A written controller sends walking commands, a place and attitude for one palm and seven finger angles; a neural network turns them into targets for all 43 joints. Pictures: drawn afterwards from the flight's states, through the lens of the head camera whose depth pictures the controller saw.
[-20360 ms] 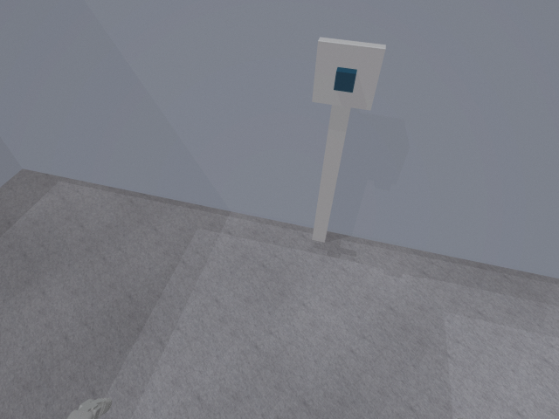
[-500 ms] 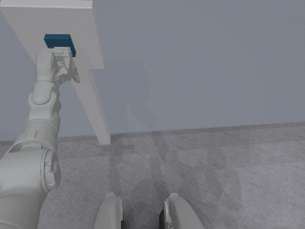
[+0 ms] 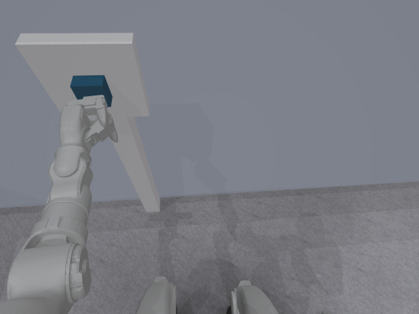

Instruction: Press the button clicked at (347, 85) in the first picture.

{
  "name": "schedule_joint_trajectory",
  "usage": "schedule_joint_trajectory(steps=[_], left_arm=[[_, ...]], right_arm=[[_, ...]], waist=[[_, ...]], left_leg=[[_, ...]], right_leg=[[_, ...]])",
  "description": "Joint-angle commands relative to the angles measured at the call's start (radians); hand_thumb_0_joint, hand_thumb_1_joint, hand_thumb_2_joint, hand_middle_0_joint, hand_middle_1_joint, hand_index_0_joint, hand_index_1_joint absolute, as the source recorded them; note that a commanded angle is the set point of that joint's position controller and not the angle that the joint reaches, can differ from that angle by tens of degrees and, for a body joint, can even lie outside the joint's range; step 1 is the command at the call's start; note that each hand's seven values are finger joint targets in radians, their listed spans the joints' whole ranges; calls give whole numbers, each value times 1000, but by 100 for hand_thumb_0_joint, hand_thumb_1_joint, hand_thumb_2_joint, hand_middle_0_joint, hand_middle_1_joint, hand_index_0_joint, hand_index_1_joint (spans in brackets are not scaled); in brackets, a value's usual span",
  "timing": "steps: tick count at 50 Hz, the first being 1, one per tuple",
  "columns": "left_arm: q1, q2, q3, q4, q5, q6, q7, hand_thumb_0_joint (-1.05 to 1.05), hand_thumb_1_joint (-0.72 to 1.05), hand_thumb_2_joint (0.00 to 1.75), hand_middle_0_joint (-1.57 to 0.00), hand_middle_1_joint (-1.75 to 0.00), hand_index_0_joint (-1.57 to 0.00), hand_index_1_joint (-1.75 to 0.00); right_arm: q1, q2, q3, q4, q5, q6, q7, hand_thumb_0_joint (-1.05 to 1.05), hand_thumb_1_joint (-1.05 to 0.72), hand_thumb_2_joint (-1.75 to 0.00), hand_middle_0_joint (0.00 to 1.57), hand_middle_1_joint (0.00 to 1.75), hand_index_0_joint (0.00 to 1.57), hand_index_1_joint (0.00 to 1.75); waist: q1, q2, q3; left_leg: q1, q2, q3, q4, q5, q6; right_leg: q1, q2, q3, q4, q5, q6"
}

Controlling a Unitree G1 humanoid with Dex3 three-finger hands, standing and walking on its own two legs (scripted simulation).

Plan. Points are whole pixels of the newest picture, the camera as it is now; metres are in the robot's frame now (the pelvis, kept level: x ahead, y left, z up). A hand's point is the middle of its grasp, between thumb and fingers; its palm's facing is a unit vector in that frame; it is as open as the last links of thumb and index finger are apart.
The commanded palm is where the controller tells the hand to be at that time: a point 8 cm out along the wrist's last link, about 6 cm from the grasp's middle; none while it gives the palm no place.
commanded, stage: pull the fist back off the button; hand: left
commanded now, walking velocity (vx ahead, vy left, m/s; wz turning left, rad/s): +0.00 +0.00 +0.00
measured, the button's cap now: (93, 90) +0.51 +0.21 +0.11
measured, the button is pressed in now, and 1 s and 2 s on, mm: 1 0 0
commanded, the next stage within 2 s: draw the hand back to the body in 0.54 s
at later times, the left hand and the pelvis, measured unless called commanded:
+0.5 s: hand (105, 161) +0.37 +0.18 +0.07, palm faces +0.04 -1.00 -0.02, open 3.1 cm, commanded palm +0.35 +0.23 +0.07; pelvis +0.04 -0.01 +0.02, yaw +1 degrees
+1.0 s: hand (79, 171) +0.33 +0.19 +0.12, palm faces +0.07 -1.00 -0.04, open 3.1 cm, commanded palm +0.29 +0.24 +0.13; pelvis +0.03 -0.01 +0.03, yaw +1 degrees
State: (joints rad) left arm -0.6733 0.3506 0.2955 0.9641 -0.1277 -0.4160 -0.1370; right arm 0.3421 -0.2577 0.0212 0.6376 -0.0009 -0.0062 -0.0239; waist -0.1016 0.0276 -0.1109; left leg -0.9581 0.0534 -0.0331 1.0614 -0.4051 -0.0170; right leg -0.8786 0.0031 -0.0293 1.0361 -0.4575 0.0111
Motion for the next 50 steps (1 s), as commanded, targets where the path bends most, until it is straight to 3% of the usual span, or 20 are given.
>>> schedule_joint_trajectory(steps=[1,4,6,9,12,13,18,21,24,26,28,30,32,33,34,36,37,38,44,50], left_arm=[[-283,151,7,-322,-28,-53,-5,0,90,90,-130,-150,-130,-150],[-179,127,-1,-354,-39,-41,-6,0,90,90,-130,-150,-130,-150],[-113,138,17,-407,-50,-39,-6,0,90,90,-130,-150,-130,-150],[-23,140,30,-492,-59,-42,-4,0,90,90,-130,-150,-130,-150],[44,80,-20,-597,-71,-49,-12,0,90,90,-130,-150,-130,-150],[100,88,-6,-609,-74,-48,-16,0,90,90,-130,-150,-130,-150],[223,34,-52,-698,-94,-37,-35,0,90,90,-130,-150,-130,-150],[281,25,-56,-720,-109,-20,-46,0,90,90,-130,-150,-130,-150],[239,32,-55,-737,-105,-22,-45,0,90,90,-130,-150,-130,-150],[190,28,-66,-763,-100,-28,-43,0,90,90,-130,-150,-130,-150],[173,49,-46,-734,-99,-36,-41,0,90,90,-130,-150,-130,-150],[184,56,-37,-736,-97,-42,-44,0,90,90,-130,-150,-130,-150],[166,41,-63,-723,-97,-36,-51,0,90,90,-130,-150,-130,-150],[204,54,-49,-754,-98,-32,-54,0,90,90,-130,-150,-130,-150],[236,55,-53,-781,-101,-17,-55,0,90,90,-130,-150,-130,-150],[308,90,-16,-830,-117,9,-55,0,90,90,-130,-150,-130,-150],[360,90,-17,-835,-125,26,-58,0,90,90,-130,-150,-130,-150],[382,92,-12,-855,-129,40,-55,0,90,90,-130,-150,-130,-150],[448,81,-2,-877,-156,112,-47,0,90,90,-130,-150,-130,-150],[493,69,-33,-1033,-168,124,-79,0,90,90,-130,-150,-130,-150]], right_arm=[[60,-153,-68,-112,12,-16,-5,0,-90,-90,20,30,20,30],[46,-147,-67,-121,17,-9,-4,0,-90,-90,20,30,20,30],[34,-146,-69,-134,18,-7,-4,0,-90,-90,20,30,20,30],[14,-137,-70,-149,21,-7,-6,0,-90,-90,20,30,20,30],[-2,-127,-69,-168,21,-15,-2,0,-90,-90,20,30,20,30],[-11,-126,-71,-168,23,-16,-2,0,-90,-90,20,30,20,30],[-40,-120,-70,-184,24,-26,-2,0,-90,-90,20,30,20,30],[-59,-123,-69,-190,25,-29,-7,0,-90,-90,20,30,20,30],[-73,-122,-66,-183,23,-34,-16,0,-90,-90,20,30,20,30],[-82,-119,-64,-177,20,-42,-20,0,-90,-90,20,30,20,30],[-85,-120,-62,-165,18,-48,-24,0,-90,-90,20,30,20,30],[-92,-119,-61,-166,18,-53,-29,0,-90,-90,20,30,20,30],[-93,-120,-60,-166,19,-57,-29,0,-90,-90,20,30,20,30],[-101,-119,-59,-178,20,-59,-28,0,-90,-90,20,30,20,30],[-107,-119,-58,-191,23,-59,-27,0,-90,-90,20,30,20,30],[-120,-118,-56,-214,30,-61,-29,0,-90,-90,20,30,20,30],[-121,-120,-53,-226,30,-60,-28,0,-90,-90,20,30,20,30],[-132,-114,-50,-234,36,-58,-29,0,-90,-90,20,30,20,30],[-154,-117,-41,-246,48,-64,-41,0,-90,-90,20,30,20,30],[-177,-112,-34,-262,51,-100,-52,0,-90,-90,20,30,20,30]], waist=[[10,50,-420],[18,20,-364],[33,-1,-370],[47,18,-380],[45,37,-386],[59,59,-381],[56,23,-355],[54,-12,-312],[45,-12,-292],[41,24,-307],[40,-3,-294],[53,29,-322],[43,24,-322],[69,63,-353],[74,70,-369],[95,57,-376],[96,19,-374],[103,22,-348],[88,-64,-175],[93,19,-176]], left_leg=[[386,-42,19,-150,154,38],[380,-41,21,-159,189,37],[372,-44,28,-163,207,38],[388,-47,41,-162,265,40],[435,-46,41,-161,330,39],[441,-44,42,-164,345,34],[444,-46,40,-170,351,36],[423,-47,38,-178,311,36],[411,-48,32,-171,285,36],[420,-50,29,-160,273,35],[399,-51,24,-155,238,36],[411,-51,23,-156,244,32],[410,-51,21,-153,229,34],[432,-52,22,-165,243,32],[456,-53,23,-181,245,32],[474,-54,28,-210,259,33],[462,-54,28,-219,256,37],[455,-54,32,-235,245,37],[432,-56,38,-297,134,42],[517,-59,36,-337,131,43]], right_leg=[[164,43,-12,-181,207,-27],[183,44,-16,-184,257,-27],[234,43,-10,-187,295,-25],[276,39,-2,-182,372,-24],[288,40,-8,-172,436,-26],[289,39,-9,-171,445,-26],[309,36,-10,-173,471,-23],[307,34,-15,-183,444,-19],[286,29,-10,-178,418,-19],[269,25,-7,-172,396,-21],[262,25,-2,-176,359,-21],[265,24,-3,-167,354,-25],[259,24,-1,-172,333,-25],[281,23,-1,-172,341,-29],[300,25,-5,-182,339,-29],[356,28,-5,-206,360,-29],[385,30,-7,-214,358,-26],[391,27,-6,-226,354,-24],[389,25,2,-321,235,-10],[424,23,4,-361,219,-15]])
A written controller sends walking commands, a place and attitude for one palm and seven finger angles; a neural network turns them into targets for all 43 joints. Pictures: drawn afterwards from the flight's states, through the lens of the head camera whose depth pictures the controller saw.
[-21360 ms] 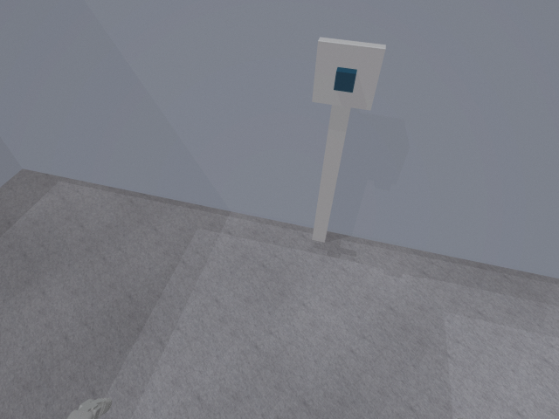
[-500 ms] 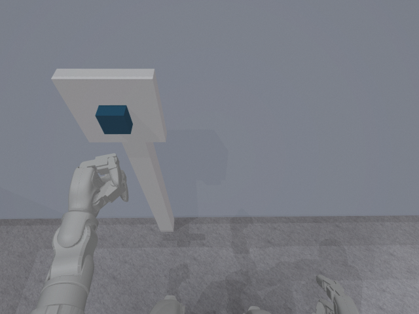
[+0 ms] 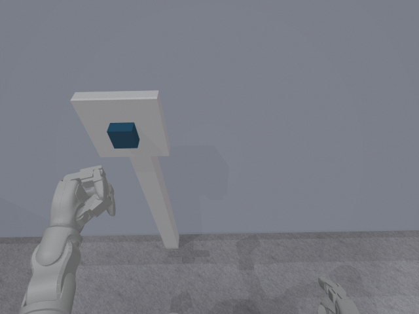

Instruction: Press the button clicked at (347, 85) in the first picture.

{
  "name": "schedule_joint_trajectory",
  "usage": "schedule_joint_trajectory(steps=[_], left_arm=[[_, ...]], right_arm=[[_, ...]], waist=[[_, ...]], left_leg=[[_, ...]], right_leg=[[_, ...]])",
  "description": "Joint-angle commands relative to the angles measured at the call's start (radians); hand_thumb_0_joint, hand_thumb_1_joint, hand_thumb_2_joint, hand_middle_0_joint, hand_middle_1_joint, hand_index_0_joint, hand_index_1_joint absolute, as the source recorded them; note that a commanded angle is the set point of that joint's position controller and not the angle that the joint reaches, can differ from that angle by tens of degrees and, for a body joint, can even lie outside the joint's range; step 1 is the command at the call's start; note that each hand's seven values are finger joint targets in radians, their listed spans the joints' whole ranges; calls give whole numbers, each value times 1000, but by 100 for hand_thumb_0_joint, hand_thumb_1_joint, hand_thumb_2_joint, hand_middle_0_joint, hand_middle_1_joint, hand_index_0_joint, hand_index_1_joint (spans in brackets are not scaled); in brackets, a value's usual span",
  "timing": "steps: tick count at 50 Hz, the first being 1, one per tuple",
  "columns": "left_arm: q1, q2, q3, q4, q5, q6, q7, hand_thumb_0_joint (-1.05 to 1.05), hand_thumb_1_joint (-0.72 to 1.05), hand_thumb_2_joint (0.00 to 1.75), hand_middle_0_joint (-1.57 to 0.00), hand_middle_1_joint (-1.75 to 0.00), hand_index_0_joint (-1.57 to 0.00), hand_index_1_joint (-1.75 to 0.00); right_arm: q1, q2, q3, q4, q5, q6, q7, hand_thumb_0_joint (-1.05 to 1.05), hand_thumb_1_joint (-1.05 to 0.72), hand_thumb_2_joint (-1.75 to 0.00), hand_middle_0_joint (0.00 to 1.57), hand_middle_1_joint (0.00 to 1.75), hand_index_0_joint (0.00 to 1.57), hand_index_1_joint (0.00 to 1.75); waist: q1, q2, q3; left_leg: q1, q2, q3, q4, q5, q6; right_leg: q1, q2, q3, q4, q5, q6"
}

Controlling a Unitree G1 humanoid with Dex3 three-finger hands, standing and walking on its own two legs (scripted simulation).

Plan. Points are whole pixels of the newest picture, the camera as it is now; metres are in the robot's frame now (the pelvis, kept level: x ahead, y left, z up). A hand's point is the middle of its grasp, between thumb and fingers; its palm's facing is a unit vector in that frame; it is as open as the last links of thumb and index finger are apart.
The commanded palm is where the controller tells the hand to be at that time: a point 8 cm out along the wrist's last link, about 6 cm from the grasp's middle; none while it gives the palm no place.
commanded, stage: draw the hand back to the body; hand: left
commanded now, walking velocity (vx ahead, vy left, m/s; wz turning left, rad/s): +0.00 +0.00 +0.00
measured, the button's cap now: (124, 134) +0.48 +0.22 +0.07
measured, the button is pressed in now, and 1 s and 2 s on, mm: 0 0 0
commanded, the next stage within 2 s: step back with the hand held close in 1.12 s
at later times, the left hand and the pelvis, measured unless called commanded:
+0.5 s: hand (54, 212) +0.24 +0.24 +0.15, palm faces +0.31 -0.90 -0.32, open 3.1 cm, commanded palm +0.19 +0.28 +0.17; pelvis +0.02 +0.01 +0.04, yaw +0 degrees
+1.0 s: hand (4, 213) +0.21 +0.25 +0.21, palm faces +0.42 -0.82 -0.40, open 3.1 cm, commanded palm +0.16 +0.29 +0.22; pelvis +0.03 +0.01 +0.05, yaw +0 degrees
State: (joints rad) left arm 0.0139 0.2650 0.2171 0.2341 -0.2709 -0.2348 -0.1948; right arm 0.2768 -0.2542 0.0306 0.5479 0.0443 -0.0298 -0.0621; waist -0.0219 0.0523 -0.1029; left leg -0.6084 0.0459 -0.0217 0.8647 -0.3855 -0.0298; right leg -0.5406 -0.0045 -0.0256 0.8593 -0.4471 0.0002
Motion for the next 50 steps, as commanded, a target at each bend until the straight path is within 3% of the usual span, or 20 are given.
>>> schedule_joint_trajectory(steps=[1,6,7,8,9,10,11,12,15,17,19,22,24,27,33,36,39,41,47,50], left_arm=[[-182,166,57,-307,-30,-52,-24,0,90,90,-130,-150,-130,-150],[-73,188,99,-391,-53,-13,-39,0,90,90,-130,-150,-130,-150],[-38,205,116,-391,-59,0,-41,0,90,90,-130,-150,-130,-150],[-54,318,110,-494,94,10,87,0,90,90,-130,-150,-130,-150],[16,245,88,-472,109,33,148,0,90,90,-130,-150,-130,-150],[64,198,51,-485,117,53,175,0,90,90,-130,-150,-130,-150],[82,187,31,-508,140,68,199,0,90,90,-130,-150,-130,-150],[86,198,31,-534,155,77,220,0,90,90,-130,-150,-130,-150],[107,192,19,-625,186,93,268,0,90,90,-130,-150,-130,-150],[121,202,23,-650,198,104,288,0,90,90,-130,-150,-130,-150],[125,197,23,-706,210,108,303,0,90,90,-130,-150,-130,-150],[186,201,39,-722,217,120,314,0,90,90,-130,-150,-130,-150],[230,197,54,-763,222,121,319,0,90,90,-130,-150,-130,-150],[332,199,79,-774,222,131,317,0,90,90,-130,-150,-130,-150],[377,205,117,-867,223,134,312,0,90,90,-130,-150,-130,-150],[395,218,145,-918,224,130,314,0,90,90,-130,-150,-130,-150],[425,225,164,-945,223,126,314,0,90,90,-130,-150,-130,-150],[436,233,181,-974,224,120,316,0,90,90,-130,-150,-130,-150],[448,183,155,-873,221,126,308,0,90,90,-130,-150,-130,-150],[424,201,168,-887,221,115,312,0,90,90,-130,-150,-130,-150]], right_arm=[[-113,-116,-42,-170,7,-83,-17,0,-90,-90,20,30,20,30],[-128,-110,-35,-176,9,-116,-26,0,-90,-90,20,30,20,30],[-130,-113,-35,-176,9,-119,-26,0,-90,-90,20,30,20,30],[-179,-102,-44,-157,-8,-108,-46,0,-90,-90,20,30,20,30],[-177,-90,-37,-153,-14,-107,-56,0,-90,-90,20,30,20,30],[-177,-86,-32,-157,-13,-107,-57,0,-90,-90,20,30,20,30],[-176,-86,-30,-148,-13,-103,-57,0,-90,-90,20,30,20,30],[-181,-89,-31,-140,-17,-101,-60,0,-90,-90,20,30,20,30],[-190,-83,-19,-133,-24,-103,-64,0,-90,-90,20,30,20,30],[-197,-86,-19,-124,-32,-109,-68,0,-90,-90,20,30,20,30],[-203,-79,-15,-120,-36,-115,-71,0,-90,-90,20,30,20,30],[-208,-81,-13,-106,-46,-123,-68,0,-90,-90,20,30,20,30],[-211,-74,-11,-103,-48,-125,-64,0,-90,-90,20,30,20,30],[-219,-73,-13,-100,-53,-122,-51,0,-90,-90,20,30,20,30],[-224,-67,-16,-105,-58,-112,-38,0,-90,-90,20,30,20,30],[-218,-62,-20,-107,-61,-110,-34,0,-90,-90,20,30,20,30],[-224,-59,-21,-108,-59,-112,-32,0,-90,-90,20,30,20,30],[-225,-59,-25,-109,-59,-117,-33,0,-90,-90,20,30,20,30],[-223,-66,-35,-94,-60,-109,-36,0,-90,-90,20,30,20,30],[-224,-64,-36,-97,-62,-104,-43,0,-90,-90,20,30,20,30]], waist=[[13,-22,-166],[37,-19,-162],[39,-48,-151],[67,-60,-120],[48,-73,-68],[47,-63,-29],[46,-32,-20],[45,-54,-21],[45,24,-35],[46,-40,-26],[50,9,-39],[61,-21,-11],[68,7,-15],[82,-17,3],[86,2,31],[90,5,6],[95,3,21],[98,39,16],[88,-56,118],[91,-49,91]], left_leg=[[170,-50,20,-149,106,56],[213,-54,18,-179,137,55],[208,-55,19,-177,143,58],[247,-57,46,-219,147,64],[272,-56,50,-236,135,63],[279,-55,46,-247,126,63],[306,-50,45,-261,133,64],[327,-46,46,-274,149,68],[402,-44,36,-331,179,62],[430,-40,37,-355,200,66],[474,-39,34,-383,227,63],[495,-38,31,-415,266,61],[516,-35,32,-435,308,57],[528,-30,36,-449,379,55],[548,-26,48,-467,435,52],[568,-26,46,-464,475,51],[569,-24,47,-466,467,50],[576,-26,51,-465,463,48],[552,-23,56,-487,365,54],[561,-28,57,-490,337,60]], right_leg=[[87,32,-1,-194,200,-4],[141,27,-2,-221,236,-3],[154,27,5,-232,241,0],[150,-6,51,-324,223,-6],[145,-12,40,-355,182,-3],[134,-14,27,-360,164,-2],[143,-10,20,-364,175,-5],[165,-5,19,-388,188,-5],[221,-1,0,-395,227,-10],[250,3,-2,-427,247,-7],[284,0,-10,-430,270,-9],[326,5,-16,-456,309,-9],[363,2,-21,-453,346,-11],[398,5,-22,-470,409,-12],[432,6,-21,-491,467,-8],[450,8,-25,-489,494,-8],[445,9,-23,-497,487,-8],[445,9,-20,-501,483,-9],[395,15,-23,-545,402,-1],[407,9,-15,-546,375,-1]])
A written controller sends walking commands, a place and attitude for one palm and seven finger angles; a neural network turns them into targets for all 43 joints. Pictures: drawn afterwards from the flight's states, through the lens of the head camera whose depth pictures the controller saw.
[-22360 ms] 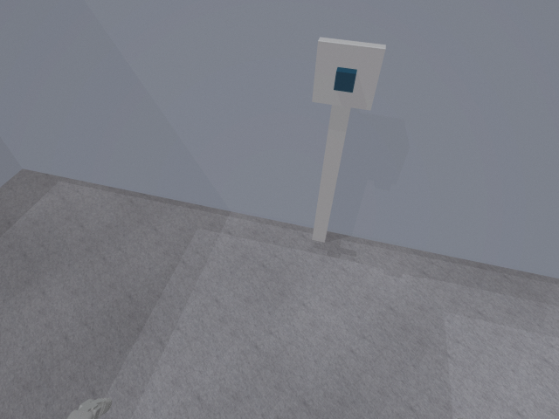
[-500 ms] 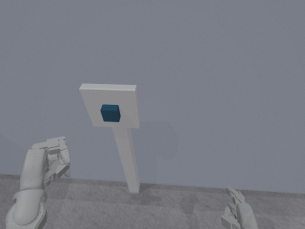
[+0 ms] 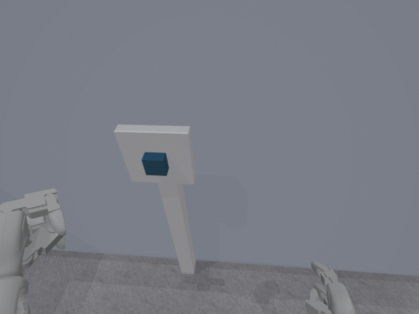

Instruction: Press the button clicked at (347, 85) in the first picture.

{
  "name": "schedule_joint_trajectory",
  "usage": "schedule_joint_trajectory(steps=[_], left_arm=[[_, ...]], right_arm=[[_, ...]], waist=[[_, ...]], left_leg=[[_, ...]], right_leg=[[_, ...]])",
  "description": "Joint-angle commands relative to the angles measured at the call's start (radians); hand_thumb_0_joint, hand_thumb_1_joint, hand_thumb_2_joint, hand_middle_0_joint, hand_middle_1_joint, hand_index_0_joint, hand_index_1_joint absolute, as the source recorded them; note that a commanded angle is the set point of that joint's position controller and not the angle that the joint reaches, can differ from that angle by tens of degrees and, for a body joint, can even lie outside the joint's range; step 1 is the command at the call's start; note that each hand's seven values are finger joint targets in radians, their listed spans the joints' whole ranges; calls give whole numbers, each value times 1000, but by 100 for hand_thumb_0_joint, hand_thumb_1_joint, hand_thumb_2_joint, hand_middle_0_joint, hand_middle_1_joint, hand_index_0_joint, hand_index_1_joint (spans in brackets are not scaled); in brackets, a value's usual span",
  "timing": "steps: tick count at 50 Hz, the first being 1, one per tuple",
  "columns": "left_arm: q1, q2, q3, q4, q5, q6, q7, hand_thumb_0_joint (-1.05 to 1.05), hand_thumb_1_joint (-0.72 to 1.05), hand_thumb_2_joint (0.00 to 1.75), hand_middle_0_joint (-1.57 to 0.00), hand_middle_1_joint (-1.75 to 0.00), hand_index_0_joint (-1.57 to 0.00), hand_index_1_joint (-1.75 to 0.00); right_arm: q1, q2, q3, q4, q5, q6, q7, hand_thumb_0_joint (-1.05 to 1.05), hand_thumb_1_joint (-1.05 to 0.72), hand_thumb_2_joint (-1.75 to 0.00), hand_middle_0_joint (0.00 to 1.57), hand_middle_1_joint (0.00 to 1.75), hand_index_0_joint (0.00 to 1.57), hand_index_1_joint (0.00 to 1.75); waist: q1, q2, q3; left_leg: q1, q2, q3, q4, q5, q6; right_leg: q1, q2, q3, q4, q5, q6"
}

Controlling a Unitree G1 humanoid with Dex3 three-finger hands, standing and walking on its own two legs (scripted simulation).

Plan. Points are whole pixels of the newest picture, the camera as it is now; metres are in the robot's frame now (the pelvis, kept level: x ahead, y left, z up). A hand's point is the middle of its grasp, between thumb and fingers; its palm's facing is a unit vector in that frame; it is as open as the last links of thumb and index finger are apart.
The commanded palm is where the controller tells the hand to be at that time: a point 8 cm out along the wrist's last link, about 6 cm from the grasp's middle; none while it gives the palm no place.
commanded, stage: draw the hand back to the body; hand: left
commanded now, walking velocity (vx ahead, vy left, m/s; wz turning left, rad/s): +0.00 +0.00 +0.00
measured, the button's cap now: (156, 163) +0.45 +0.21 +0.03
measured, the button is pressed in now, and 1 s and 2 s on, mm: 0 0 0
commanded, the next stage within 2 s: step back with the hand held close in 0.12 s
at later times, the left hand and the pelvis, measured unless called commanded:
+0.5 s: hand (62, 243) +0.16 +0.24 +0.15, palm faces +0.30 -0.83 -0.47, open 3.1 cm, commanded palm +0.10 +0.29 +0.17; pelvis -0.03 +0.01 +0.00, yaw +0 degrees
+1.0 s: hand out of the picture +0.07 +0.26 +0.16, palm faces +0.39 -0.81 -0.44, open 3.1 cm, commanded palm +0.01 +0.30 +0.17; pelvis -0.12 +0.02 -0.02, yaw +1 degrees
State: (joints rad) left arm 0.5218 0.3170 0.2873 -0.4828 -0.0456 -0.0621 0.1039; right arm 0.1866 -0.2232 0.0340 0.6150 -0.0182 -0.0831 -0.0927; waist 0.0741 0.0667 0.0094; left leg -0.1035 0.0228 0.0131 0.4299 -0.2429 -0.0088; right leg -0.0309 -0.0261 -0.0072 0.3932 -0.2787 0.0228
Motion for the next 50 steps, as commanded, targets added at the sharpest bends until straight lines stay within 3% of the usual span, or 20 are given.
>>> schedule_joint_trajectory(steps=[1,4,7,11,12,13,14,16,19,23,26,31,33,37,41,44,47,48,49,50], left_arm=[[-82,156,104,-181,-3,-61,15,0,90,90,-130,-150,-130,-150],[-102,172,103,-244,2,-71,19,0,90,90,-130,-150,-130,-150],[-87,184,110,-254,6,-75,25,0,90,90,-130,-150,-130,-150],[-72,160,104,-204,1,-77,23,0,90,90,-130,-150,-130,-150],[-105,168,109,-172,0,-76,24,0,90,90,-130,-150,-130,-150],[-158,260,212,-216,0,-107,25,0,90,90,-130,-150,-130,-150],[-74,202,168,-137,1,-108,18,0,90,90,-130,-150,-130,-150],[-33,173,130,-141,6,-113,12,0,90,90,-130,-150,-130,-150],[34,179,137,-196,5,-131,13,0,90,90,-130,-150,-130,-150],[84,223,178,-287,-1,-142,21,0,90,90,-130,-150,-130,-150],[109,246,205,-321,-6,-148,29,0,90,90,-130,-150,-130,-150],[121,234,201,-309,-5,-162,39,0,90,90,-130,-150,-130,-150],[123,226,199,-299,-2,-170,42,0,90,90,-130,-150,-130,-150],[100,221,200,-291,10,-187,48,0,90,90,-130,-150,-130,-150],[84,211,196,-307,25,-209,54,0,90,90,-130,-150,-130,-150],[67,218,200,-331,31,-222,61,0,90,90,-130,-150,-130,-150],[43,250,206,-357,24,-230,80,0,90,90,-130,-150,-130,-150],[45,231,185,-347,23,-228,87,0,90,90,-130,-150,-130,-150],[31,230,181,-348,21,-225,91,0,90,90,-130,-150,-130,-150],[18,230,181,-347,22,-224,94,0,90,90,-130,-150,-130,-150]], right_arm=[[-136,-94,-41,-164,0,-53,-14,0,-90,-90,20,30,20,30],[-145,-88,-37,-165,0,-69,-16,0,-90,-90,20,30,20,30],[-149,-91,-38,-161,-2,-84,-19,0,-90,-90,20,30,20,30],[-145,-88,-38,-152,-1,-86,-18,0,-90,-90,20,30,20,30],[-144,-92,-41,-143,0,-85,-20,0,-90,-90,20,30,20,30],[-134,-124,-46,-178,4,-49,-10,0,-90,-90,20,30,20,30],[-135,-105,-48,-162,5,-27,-7,0,-90,-90,20,30,20,30],[-135,-108,-53,-172,4,-4,-2,0,-90,-90,20,30,20,30],[-127,-115,-64,-192,6,20,1,0,-90,-90,20,30,20,30],[-125,-114,-74,-222,13,40,-1,0,-90,-90,20,30,20,30],[-122,-113,-82,-240,19,49,-1,0,-90,-90,20,30,20,30],[-119,-119,-86,-242,21,42,-3,0,-90,-90,20,30,20,30],[-117,-122,-86,-239,22,36,-3,0,-90,-90,20,30,20,30],[-120,-135,-89,-242,23,18,-2,0,-90,-90,20,30,20,30],[-104,-136,-87,-245,21,-4,1,0,-90,-90,20,30,20,30],[-87,-130,-87,-235,15,-18,-1,0,-90,-90,20,30,20,30],[-62,-120,-88,-197,9,-25,-2,0,-90,-90,20,30,20,30],[-58,-107,-82,-185,10,-24,-2,0,-90,-90,20,30,20,30],[-59,-108,-80,-182,7,-24,-2,0,-90,-90,20,30,20,30],[-62,-109,-78,-179,5,-24,-5,0,-90,-90,20,30,20,30]], waist=[[-1,-56,-46],[1,31,-67],[4,24,-61],[0,-14,2],[-7,-61,20],[-55,-88,99],[-57,-137,74],[-63,-125,51],[-63,-36,-70],[-60,-24,-184],[-57,-44,-209],[-61,17,-146],[-64,22,-120],[-69,25,-63],[-73,21,-42],[-78,-20,-46],[-87,-121,-77],[-92,-139,-79],[-95,-146,-77],[-97,-114,-64]], left_leg=[[64,-6,23,-53,202,40],[75,-11,27,-45,212,37],[74,-13,26,-46,208,33],[55,-9,24,-62,165,32],[51,-8,23,-67,148,31],[-43,2,8,-21,93,49],[-41,-2,0,5,81,48],[-42,1,4,19,112,44],[-20,17,8,-4,251,43],[0,33,-1,2,399,43],[-30,41,-8,7,418,43],[-132,60,-32,-40,269,49],[-189,67,-44,-63,167,54],[-364,83,-78,-119,-161,76],[-461,89,-98,-111,-318,87],[-418,67,-87,-38,-334,73],[-154,-11,-20,216,-182,21],[-109,-16,-16,259,-140,17],[-90,-13,-23,260,-133,15],[-92,-3,-34,225,-151,17]], right_leg=[[-90,29,-30,-76,216,-25],[-81,25,-24,-75,231,-28],[-85,31,-22,-91,226,-29],[-111,34,-27,-103,174,-27],[-125,38,-27,-121,149,-25],[-244,-14,51,-178,162,-18],[-253,-34,49,-186,138,-20],[-257,-49,50,-178,164,-23],[-184,-39,8,-91,295,-13],[-133,-22,-11,-18,393,-2],[-117,-14,-11,14,409,1],[-143,3,-8,39,276,4],[-139,6,-3,45,222,2],[-101,15,18,67,96,0],[-106,15,36,74,-44,-3],[-197,-8,70,17,-166,-20],[-488,-114,155,-124,-267,-78],[-531,-143,151,-123,-231,-92],[-555,-146,136,-112,-225,-90],[-572,-128,115,-94,-248,-77]])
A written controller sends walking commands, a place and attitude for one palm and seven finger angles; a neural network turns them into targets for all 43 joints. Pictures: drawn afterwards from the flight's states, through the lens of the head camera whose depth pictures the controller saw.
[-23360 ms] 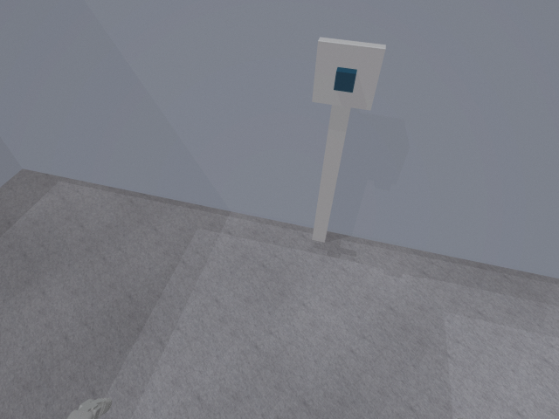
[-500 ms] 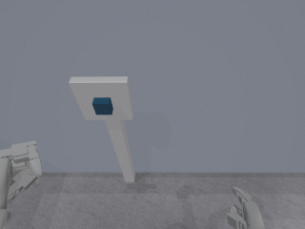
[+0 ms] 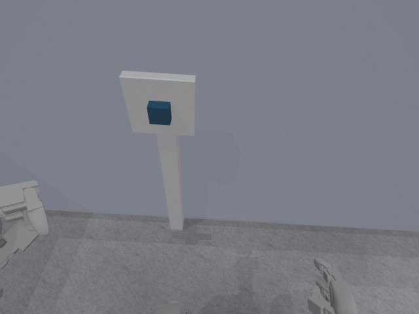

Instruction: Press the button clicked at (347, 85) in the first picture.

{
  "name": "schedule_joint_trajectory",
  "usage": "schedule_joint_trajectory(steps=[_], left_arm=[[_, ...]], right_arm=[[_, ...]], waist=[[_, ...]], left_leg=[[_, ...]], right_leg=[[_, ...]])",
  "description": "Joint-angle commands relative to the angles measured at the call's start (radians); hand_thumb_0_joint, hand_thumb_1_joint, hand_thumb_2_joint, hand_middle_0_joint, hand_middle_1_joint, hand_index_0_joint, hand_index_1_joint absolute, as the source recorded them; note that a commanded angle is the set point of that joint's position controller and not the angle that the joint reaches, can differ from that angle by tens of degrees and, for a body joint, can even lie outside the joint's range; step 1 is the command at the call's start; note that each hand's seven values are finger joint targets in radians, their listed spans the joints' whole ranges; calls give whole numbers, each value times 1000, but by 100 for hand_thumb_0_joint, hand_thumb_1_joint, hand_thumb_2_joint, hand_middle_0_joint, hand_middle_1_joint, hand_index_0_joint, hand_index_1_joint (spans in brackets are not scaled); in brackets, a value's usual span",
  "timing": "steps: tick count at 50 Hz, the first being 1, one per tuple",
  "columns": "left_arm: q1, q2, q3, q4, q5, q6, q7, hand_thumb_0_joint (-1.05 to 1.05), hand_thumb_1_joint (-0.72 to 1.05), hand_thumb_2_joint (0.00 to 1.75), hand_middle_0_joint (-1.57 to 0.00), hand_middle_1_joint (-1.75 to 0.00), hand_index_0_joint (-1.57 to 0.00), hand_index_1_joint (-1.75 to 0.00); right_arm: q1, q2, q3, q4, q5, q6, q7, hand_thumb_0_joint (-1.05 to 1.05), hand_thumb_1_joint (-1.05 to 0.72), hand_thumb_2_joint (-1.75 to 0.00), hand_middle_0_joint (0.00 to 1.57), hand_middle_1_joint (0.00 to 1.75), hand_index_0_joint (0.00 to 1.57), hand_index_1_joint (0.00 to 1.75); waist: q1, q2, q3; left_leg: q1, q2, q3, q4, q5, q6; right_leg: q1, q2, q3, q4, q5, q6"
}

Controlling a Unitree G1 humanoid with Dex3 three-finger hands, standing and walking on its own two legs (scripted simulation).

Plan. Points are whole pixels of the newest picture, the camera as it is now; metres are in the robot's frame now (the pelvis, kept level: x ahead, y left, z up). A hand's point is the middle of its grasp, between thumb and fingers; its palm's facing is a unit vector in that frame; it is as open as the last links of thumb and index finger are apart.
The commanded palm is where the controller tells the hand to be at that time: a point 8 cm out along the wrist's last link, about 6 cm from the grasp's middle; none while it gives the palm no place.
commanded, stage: step back with the hand held close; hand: left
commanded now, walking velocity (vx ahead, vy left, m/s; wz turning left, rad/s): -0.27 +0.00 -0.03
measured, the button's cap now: (160, 112) +0.57 +0.17 +0.04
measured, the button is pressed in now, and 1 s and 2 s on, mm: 0 0 0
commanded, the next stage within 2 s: stop stepping back and stand still in 0.30 s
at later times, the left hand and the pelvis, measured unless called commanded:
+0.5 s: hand out of the picture +0.10 +0.24 +0.19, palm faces +0.32 -0.84 -0.43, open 3.1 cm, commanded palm +0.04 +0.29 +0.19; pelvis -0.09 +0.02 +0.00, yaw -2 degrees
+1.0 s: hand out of the picture +0.00 +0.25 +0.17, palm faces +0.40 -0.83 -0.38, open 3.1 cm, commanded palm -0.07 +0.29 +0.19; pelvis -0.20 +0.02 +0.00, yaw -1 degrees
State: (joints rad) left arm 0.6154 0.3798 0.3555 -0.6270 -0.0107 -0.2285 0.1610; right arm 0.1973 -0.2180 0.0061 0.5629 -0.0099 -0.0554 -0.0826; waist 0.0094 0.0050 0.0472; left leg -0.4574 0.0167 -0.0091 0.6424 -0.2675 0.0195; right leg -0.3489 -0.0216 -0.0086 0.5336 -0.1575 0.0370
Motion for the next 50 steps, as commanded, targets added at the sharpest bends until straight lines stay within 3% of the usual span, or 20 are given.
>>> schedule_joint_trajectory(steps=[1,5,8,12,14,16,17,20,22,24,26,28,33,34,36,37,38,46,48,50], left_arm=[[-85,171,116,-202,-13,-60,40,0,90,90,-130,-150,-130,-150],[-97,166,157,-215,5,-71,37,0,90,90,-130,-150,-130,-150],[-59,181,170,-196,-7,-87,28,0,90,90,-130,-150,-130,-150],[32,159,135,-213,-37,-79,10,0,90,90,-130,-150,-130,-150],[18,185,132,-231,-48,-84,-6,0,90,90,-130,-150,-130,-150],[-32,239,149,-250,-51,-86,2,0,90,90,-130,-150,-130,-150],[-71,264,185,-247,-54,-89,22,0,90,90,-130,-150,-130,-150],[-64,204,146,-210,-29,-41,-1,0,90,90,-130,-150,-130,-150],[-43,173,126,-194,-42,-27,-6,0,90,90,-130,-150,-130,-150],[-26,181,122,-209,-36,-39,1,0,90,90,-130,-150,-130,-150],[-90,155,93,-179,-34,-47,3,0,90,90,-130,-150,-130,-150],[-22,186,149,-226,-46,-34,12,0,90,90,-130,-150,-130,-150],[100,162,135,-219,-22,0,15,0,90,90,-130,-150,-130,-150],[97,162,124,-213,-18,6,12,0,90,90,-130,-150,-130,-150],[55,201,139,-226,-25,16,7,0,90,90,-130,-150,-130,-150],[-7,197,156,-224,-37,14,10,0,90,90,-130,-150,-130,-150],[-84,205,144,-254,-38,4,-7,0,90,90,-130,-150,-130,-150],[-139,129,62,-138,-3,-21,35,0,90,90,-130,-150,-130,-150],[-179,134,60,-243,11,-46,40,0,90,90,-130,-150,-130,-150],[-122,198,142,-202,14,-60,25,0,90,90,-130,-150,-130,-150]], right_arm=[[-78,-119,-49,-128,-1,-54,-19,0,-90,-90,20,30,20,30],[-118,-128,-53,-142,-10,-83,-31,0,-90,-90,20,30,20,30],[-115,-120,-68,-128,-10,-96,-5,0,-90,-90,20,30,20,30],[-110,-106,-63,-111,-5,-112,31,0,-90,-90,20,30,20,30],[-89,-93,-57,-83,-6,-101,38,0,-90,-90,20,30,20,30],[-106,-79,-48,-71,2,-78,29,0,-90,-90,20,30,20,30],[-113,-76,-34,-61,-14,-80,19,0,-90,-90,20,30,20,30],[-143,-58,-24,-103,1,-67,-6,0,-90,-90,20,30,20,30],[-144,-71,-14,-105,5,-67,-23,0,-90,-90,20,30,20,30],[-88,-119,-41,-104,-1,-100,-9,0,-90,-90,20,30,20,30],[-53,-133,-60,-94,12,-123,13,0,-90,-90,20,30,20,30],[-75,-97,-44,-108,-5,-142,8,0,-90,-90,20,30,20,30],[-134,-111,-42,-156,6,-94,22,0,-90,-90,20,30,20,30],[-131,-107,-46,-160,6,-80,23,0,-90,-90,20,30,20,30],[-120,-105,-64,-142,11,-51,15,0,-90,-90,20,30,20,30],[-114,-118,-64,-110,-6,-43,12,0,-90,-90,20,30,20,30],[-68,-127,-71,-82,-8,-35,18,0,-90,-90,20,30,20,30],[-40,-108,-41,-68,-9,-126,-35,0,-90,-90,20,30,20,30],[-34,-130,-44,-99,-9,-144,-26,0,-90,-90,20,30,20,30],[-54,-117,-58,-78,-1,-156,-5,0,-90,-90,20,30,20,30]], waist=[[-32,-26,-83],[-16,300,-105],[-9,165,-136],[1,299,-158],[-7,153,-163],[7,-192,-140],[9,-148,-148],[-14,-205,-162],[-34,-26,-150],[-4,261,-222],[-21,106,-191],[-17,159,-223],[-11,222,-102],[-8,157,-86],[-7,-240,-62],[-9,-235,-22],[-42,-172,-82],[-42,41,-130],[-36,407,-53],[-30,165,-14]], left_leg=[[231,28,-51,-46,-175,-3],[-283,307,-425,-570,-538,135],[-148,278,-305,-455,-320,130],[-29,182,-145,-434,-253,40],[99,109,-70,-252,-122,-23],[140,-36,30,282,-96,-73],[23,-45,25,402,-204,-72],[40,6,18,142,-62,-45],[230,-24,73,-238,236,-36],[435,251,-214,-292,733,45],[357,284,-236,-358,363,111],[279,271,-321,-454,27,79],[-161,129,-83,-515,-463,-13],[-159,75,-24,-404,-421,-26],[-15,-64,43,342,-186,-45],[-96,-57,3,537,-152,-42],[-98,-31,-18,620,-63,-43],[271,1,100,-260,-143,36],[356,304,-417,-448,-308,164],[259,341,-408,-450,-126,211]], right_leg=[[-253,-103,91,-203,-406,-74],[209,114,9,472,-257,-11],[120,102,41,470,-330,-32],[164,107,-68,91,-369,-61],[87,8,37,-239,-315,-93],[-139,-326,371,-386,-74,-200],[-64,-356,300,-308,337,-223],[117,-210,113,-87,672,-156],[82,-104,15,37,478,-76],[-70,14,12,234,-241,-27],[-54,52,73,323,-406,-31],[0,24,60,285,-335,-27],[370,80,-100,41,-306,-63],[347,56,-78,-58,-338,-82],[-89,-286,426,-418,-646,-237],[-160,-377,497,-463,-597,-285],[-143,-339,330,-369,-490,-253],[-11,-135,47,-58,-436,-125],[-291,31,-80,399,-381,-35],[-326,-3,0,566,-288,-33]])
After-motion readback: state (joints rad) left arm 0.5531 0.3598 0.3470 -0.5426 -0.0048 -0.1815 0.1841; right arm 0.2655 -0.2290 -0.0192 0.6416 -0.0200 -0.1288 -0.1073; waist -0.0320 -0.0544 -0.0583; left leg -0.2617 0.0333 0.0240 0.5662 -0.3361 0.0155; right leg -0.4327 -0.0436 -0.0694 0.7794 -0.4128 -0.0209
